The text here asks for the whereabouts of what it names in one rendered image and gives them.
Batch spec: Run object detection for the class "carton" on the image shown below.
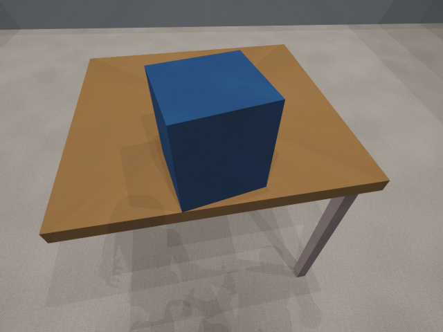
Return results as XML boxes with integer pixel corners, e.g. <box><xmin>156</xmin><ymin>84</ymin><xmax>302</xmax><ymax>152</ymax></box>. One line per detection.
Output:
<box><xmin>144</xmin><ymin>50</ymin><xmax>285</xmax><ymax>212</ymax></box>

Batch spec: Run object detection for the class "table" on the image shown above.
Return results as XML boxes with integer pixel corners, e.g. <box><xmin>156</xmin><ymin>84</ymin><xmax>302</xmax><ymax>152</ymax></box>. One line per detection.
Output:
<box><xmin>39</xmin><ymin>44</ymin><xmax>390</xmax><ymax>277</ymax></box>

